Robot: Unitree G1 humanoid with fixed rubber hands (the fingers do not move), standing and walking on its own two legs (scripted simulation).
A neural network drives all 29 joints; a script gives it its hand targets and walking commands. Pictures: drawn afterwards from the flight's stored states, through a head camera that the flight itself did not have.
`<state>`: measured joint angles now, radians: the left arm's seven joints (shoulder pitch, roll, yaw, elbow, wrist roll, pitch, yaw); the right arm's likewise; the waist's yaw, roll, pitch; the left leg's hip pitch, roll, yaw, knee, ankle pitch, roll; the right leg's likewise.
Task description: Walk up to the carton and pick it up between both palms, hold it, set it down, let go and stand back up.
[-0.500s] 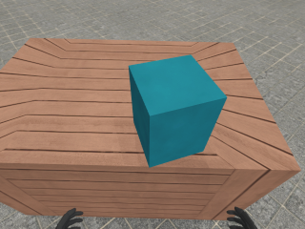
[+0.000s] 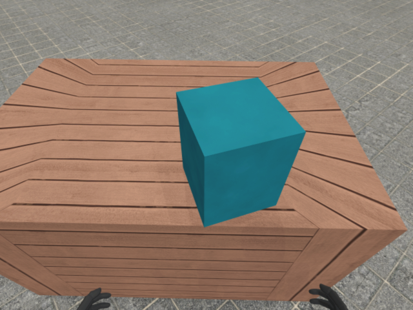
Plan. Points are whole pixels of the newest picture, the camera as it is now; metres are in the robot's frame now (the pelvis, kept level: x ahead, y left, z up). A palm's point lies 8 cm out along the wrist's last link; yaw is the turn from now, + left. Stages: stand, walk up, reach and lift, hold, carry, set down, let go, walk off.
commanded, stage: walk up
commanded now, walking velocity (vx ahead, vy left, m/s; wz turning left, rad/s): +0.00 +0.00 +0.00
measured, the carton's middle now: (230, 153) +0.44 -0.05 +0.05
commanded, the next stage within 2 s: reach and lift in 0.86 s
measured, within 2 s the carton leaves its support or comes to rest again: neither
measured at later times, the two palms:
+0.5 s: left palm out of the picture +0.10 +0.24 -0.09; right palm out of the picture +0.10 -0.28 -0.08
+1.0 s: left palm out of the picture +0.16 +0.22 -0.09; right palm out of the picture +0.10 -0.29 -0.10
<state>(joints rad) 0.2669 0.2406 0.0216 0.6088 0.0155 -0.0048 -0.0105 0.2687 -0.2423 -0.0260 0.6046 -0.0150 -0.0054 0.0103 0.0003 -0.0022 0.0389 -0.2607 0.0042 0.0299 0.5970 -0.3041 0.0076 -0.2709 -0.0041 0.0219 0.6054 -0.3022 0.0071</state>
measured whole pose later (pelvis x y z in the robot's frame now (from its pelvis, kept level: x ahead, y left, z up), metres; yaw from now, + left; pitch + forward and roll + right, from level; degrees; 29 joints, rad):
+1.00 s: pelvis -0.01 -0.01 -0.01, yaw -4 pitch -3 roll +1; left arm 0.12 0.25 0.01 0.61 0.01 0.18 0.04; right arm 0.19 -0.26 -0.12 0.78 -0.06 -0.20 0.06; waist -0.01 -0.01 0.11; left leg -0.26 0.04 0.09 0.64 -0.32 -0.01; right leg -0.32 0.03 0.07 0.68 -0.31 -0.02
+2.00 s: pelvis +0.03 -0.04 +0.02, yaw -1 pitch -2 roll +0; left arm 0.35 -0.04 -0.06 0.12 0.11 0.03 0.24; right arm 0.21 -0.46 0.04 0.64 0.35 -0.31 0.27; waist 0.04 -0.04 -0.01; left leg -0.08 0.06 0.03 0.31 -0.20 -0.05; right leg -0.11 0.05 0.02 0.34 -0.21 -0.05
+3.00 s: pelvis +0.01 -0.05 +0.02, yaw -3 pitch -1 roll +1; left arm -0.10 -0.11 0.05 -0.08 0.06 0.45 0.30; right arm -0.30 -0.54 0.10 0.58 0.45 -0.02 0.21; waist 0.07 -0.02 0.02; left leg -0.10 0.09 0.06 0.26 -0.15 -0.06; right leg -0.16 0.08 0.04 0.33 -0.15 -0.08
